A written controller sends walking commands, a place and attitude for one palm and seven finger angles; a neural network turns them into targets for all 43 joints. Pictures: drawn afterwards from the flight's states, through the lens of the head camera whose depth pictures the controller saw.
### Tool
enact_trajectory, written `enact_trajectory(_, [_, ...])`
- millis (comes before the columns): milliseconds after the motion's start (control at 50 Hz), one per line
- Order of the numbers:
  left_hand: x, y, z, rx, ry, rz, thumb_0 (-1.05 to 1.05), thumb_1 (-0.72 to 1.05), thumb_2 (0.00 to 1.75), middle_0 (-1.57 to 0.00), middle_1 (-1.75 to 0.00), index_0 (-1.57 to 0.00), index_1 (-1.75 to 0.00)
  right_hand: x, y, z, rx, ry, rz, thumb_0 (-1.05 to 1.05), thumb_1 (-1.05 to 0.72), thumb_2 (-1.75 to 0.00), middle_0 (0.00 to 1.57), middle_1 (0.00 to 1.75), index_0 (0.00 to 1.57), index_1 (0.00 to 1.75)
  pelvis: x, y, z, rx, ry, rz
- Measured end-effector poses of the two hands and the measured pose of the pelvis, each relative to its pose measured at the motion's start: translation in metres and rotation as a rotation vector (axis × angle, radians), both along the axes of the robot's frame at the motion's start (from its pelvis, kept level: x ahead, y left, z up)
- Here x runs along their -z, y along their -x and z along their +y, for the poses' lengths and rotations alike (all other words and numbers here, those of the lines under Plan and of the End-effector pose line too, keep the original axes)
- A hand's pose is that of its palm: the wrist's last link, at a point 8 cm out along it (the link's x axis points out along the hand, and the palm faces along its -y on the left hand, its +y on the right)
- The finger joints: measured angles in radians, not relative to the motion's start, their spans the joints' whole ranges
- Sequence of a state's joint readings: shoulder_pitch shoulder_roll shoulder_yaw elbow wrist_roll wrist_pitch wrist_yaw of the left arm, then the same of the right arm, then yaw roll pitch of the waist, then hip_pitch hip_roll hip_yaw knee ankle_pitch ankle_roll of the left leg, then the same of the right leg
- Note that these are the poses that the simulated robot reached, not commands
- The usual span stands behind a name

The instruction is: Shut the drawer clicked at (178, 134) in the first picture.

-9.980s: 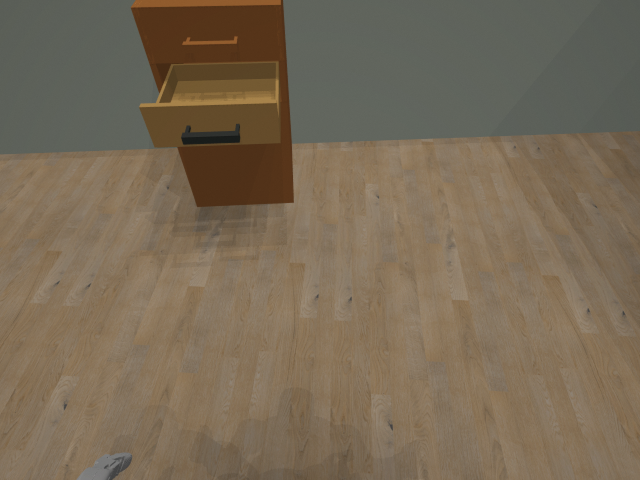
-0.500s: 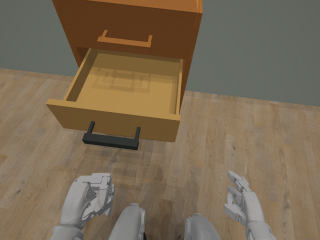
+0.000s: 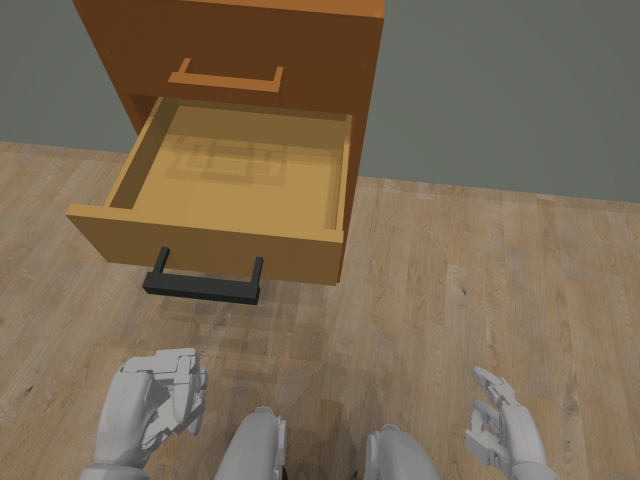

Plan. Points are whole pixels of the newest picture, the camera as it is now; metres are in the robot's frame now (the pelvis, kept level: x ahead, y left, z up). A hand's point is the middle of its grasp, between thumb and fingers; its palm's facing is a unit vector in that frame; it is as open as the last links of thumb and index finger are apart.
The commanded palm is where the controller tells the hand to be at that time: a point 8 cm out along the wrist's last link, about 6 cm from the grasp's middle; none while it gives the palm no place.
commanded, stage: bring the fist close to the handle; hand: left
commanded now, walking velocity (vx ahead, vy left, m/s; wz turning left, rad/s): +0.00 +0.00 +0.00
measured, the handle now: (206, 274) +0.40 +0.19 -0.06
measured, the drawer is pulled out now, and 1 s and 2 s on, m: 0.26 0.26 0.26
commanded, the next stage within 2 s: push the drawer shut in 1.46 s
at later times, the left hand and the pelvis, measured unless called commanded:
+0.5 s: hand (212, 378) +0.24 +0.14 +0.00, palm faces -0.07 -1.00 -0.04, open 3.3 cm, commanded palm +0.22 +0.20 +0.00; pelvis +0.00 -0.02 -0.03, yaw -1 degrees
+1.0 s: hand (227, 361) +0.27 +0.14 -0.05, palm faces -0.10 -0.99 -0.03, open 3.3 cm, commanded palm +0.27 +0.19 -0.05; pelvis -0.02 +0.00 -0.06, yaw -1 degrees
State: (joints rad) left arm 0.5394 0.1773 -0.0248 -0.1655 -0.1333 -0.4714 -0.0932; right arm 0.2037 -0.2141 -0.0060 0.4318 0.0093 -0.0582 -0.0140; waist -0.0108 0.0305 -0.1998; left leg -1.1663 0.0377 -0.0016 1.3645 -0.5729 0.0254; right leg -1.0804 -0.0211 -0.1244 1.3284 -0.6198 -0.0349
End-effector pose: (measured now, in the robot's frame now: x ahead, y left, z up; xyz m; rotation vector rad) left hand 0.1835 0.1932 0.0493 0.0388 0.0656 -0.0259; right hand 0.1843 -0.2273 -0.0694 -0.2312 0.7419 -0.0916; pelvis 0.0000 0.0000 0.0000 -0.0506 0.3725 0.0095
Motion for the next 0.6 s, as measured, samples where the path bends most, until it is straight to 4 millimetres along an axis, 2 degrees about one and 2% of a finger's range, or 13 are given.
enact_trajectory(100, [0.01, -0.002, -0.006, 0.046, 0.0, 0.05, 0.01, 0.9, 0.9, -1.4, -1.6, -1.4, -1.6, -0.001, -0.006, -0.01, 0.015, 0.003, -0.015, 0.01, -0.9, -0.9, 0.2, 0.3, 0.2, 0.3, 0.001, -0.001, -0.008, 0.002, -0.005, 0.0])
enact_trajectory(180, [0.012, -0.004, -0.003, 0.028, -0.008, 0.044, 0.02, 0.9, 0.9, -1.4, -1.6, -1.4, -1.6, -0.001, -0.009, -0.017, 0.022, 0.008, -0.029, 0.01, -0.9, -0.9, 0.2, 0.3, 0.2, 0.3, 0.002, -0.003, -0.013, 0.003, -0.007, 0.004])
enact_trajectory(280, [0.024, -0.015, -0.001, 0.008, -0.008, 0.009, 0.01, 0.9, 0.9, -1.4, -1.6, -1.4, -1.6, 0.009, -0.01, -0.024, 0.01, 0.023, -0.029, 0.01, -0.9, -0.9, 0.2, 0.3, 0.2, 0.3, 0.011, -0.001, -0.017, 0.003, -0.007, 0.025])
enact_trajectory(400, [0.045, -0.031, -0.001, 0.061, -0.01, 0.021, 0.01, 0.9, 0.9, -1.4, -1.6, -1.4, -1.6, 0.027, -0.002, -0.031, 0.023, 0.033, 0.01, 0.01, -0.9, -0.9, 0.2, 0.3, 0.2, 0.3, 0.022, 0.002, -0.019, 0.009, -0.007, 0.045])
enact_trajectory(520, [0.046, -0.036, 0.006, 0.04, 0.0, 0.011, 0.02, 0.9, 0.9, -1.4, -1.6, -1.4, -1.6, 0.038, 0.01, -0.029, 0.042, 0.02, 0.05, 0.01, -0.9, -0.9, 0.2, 0.3, 0.2, 0.3, 0.026, 0.005, -0.016, 0.013, -0.006, 0.056])
enact_trajectory(600, [0.054, -0.038, 0.009, 0.04, 0.002, 0.01, 0.01, 0.9, 0.9, -1.4, -1.6, -1.4, -1.6, 0.045, 0.016, -0.026, 0.035, 0.02, 0.065, 0.01, -0.9, -0.9, 0.2, 0.3, 0.2, 0.3, 0.03, 0.008, -0.012, 0.015, -0.004, 0.067])
